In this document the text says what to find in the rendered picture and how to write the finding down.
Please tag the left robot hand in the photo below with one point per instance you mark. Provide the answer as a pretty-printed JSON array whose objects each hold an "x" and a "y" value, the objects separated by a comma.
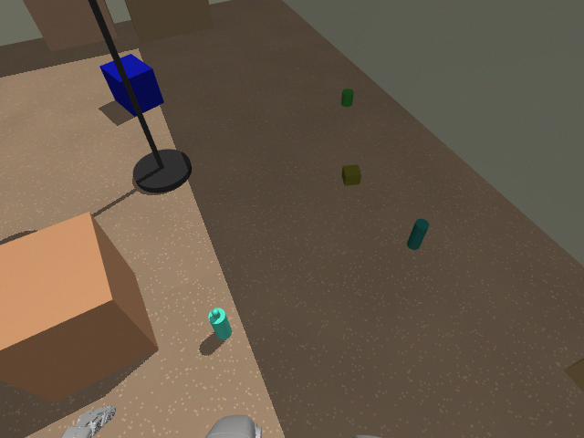
[{"x": 90, "y": 422}]

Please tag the floor lamp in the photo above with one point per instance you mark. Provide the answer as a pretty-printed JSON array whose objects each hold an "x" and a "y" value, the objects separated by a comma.
[{"x": 159, "y": 171}]

